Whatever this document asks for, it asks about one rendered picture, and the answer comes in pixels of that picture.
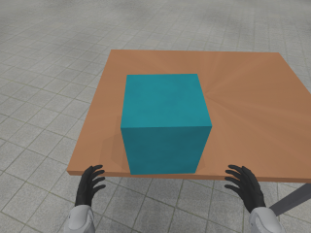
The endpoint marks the table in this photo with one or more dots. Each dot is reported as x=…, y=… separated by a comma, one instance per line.
x=259, y=109

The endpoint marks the robot right forearm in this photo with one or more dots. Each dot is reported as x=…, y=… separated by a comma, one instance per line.
x=264, y=220

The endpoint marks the robot right hand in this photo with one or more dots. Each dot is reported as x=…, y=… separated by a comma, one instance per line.
x=249, y=188

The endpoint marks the robot left forearm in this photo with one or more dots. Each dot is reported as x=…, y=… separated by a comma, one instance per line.
x=80, y=220

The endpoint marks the robot left hand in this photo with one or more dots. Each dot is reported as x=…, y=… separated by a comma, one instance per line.
x=85, y=190

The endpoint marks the carton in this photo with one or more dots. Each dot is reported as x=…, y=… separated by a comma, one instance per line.
x=165, y=123

